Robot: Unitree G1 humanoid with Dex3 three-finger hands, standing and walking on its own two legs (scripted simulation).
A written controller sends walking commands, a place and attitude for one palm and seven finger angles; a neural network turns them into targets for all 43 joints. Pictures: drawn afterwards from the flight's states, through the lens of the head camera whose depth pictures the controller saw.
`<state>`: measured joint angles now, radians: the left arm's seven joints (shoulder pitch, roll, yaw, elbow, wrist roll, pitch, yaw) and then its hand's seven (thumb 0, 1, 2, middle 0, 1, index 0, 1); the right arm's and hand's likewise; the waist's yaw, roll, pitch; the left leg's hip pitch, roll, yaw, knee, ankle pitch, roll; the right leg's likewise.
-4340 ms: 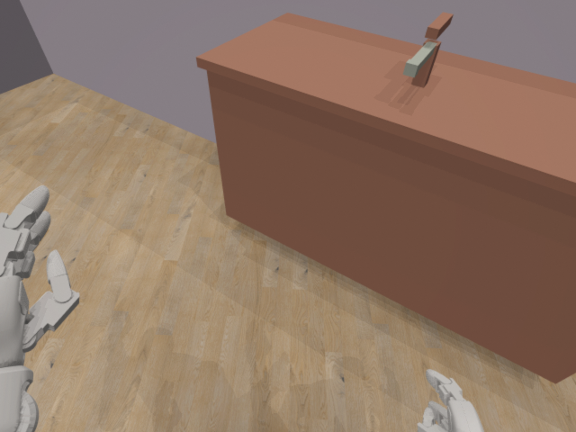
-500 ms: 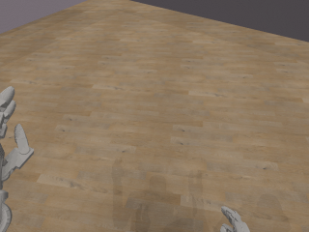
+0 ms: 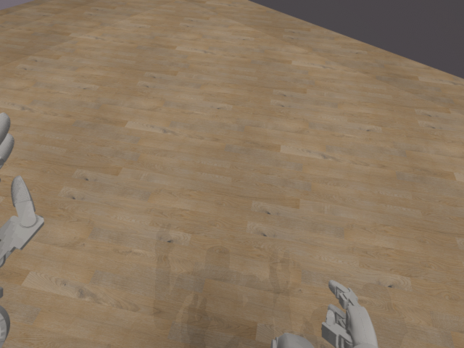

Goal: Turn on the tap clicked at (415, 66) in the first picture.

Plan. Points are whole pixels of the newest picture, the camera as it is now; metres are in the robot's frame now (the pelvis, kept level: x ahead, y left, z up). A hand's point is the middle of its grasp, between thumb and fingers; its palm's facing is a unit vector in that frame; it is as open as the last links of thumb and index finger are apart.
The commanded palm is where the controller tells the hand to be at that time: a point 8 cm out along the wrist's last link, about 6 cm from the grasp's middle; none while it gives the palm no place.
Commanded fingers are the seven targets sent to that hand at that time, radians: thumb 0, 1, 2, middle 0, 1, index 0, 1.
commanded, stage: walk around to get in front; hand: left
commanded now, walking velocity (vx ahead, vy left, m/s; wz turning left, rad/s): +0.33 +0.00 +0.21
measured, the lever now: out of the picture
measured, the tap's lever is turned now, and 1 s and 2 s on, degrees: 0 0 0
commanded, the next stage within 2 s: turn to face it in 0.12 s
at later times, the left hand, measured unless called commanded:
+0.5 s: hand (84, 148) +0.34 +0.23 +0.18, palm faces +0.48 -0.77 -0.42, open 7.4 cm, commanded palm +0.29 +0.26 +0.18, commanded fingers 0.00 0.90 0.90 -0.20 -0.30 -0.20 -0.30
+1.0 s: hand (200, 119) +0.42 +0.08 +0.17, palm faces +0.16 -0.83 -0.53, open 7.4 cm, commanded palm +0.37 +0.14 +0.18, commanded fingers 0.00 0.90 0.90 -0.20 -0.30 -0.20 -0.30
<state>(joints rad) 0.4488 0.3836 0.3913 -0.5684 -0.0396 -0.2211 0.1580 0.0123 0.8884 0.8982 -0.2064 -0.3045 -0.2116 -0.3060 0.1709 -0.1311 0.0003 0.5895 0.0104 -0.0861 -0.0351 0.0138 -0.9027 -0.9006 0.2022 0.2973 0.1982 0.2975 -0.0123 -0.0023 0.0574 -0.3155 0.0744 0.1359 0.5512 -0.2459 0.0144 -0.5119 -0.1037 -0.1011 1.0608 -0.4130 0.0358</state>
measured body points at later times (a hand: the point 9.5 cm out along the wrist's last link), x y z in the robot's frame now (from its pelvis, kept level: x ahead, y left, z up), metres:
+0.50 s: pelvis +0.14 -0.03 -0.01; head +0.18 -0.01 +0.44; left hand +0.31 +0.27 +0.21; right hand +0.35 -0.27 -0.07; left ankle +0.18 +0.09 -0.73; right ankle +0.10 -0.14 -0.73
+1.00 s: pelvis +0.15 -0.09 -0.01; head +0.20 -0.14 +0.43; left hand +0.41 +0.12 +0.20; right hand +0.26 -0.36 -0.13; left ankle +0.15 +0.06 -0.63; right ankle +0.19 -0.16 -0.73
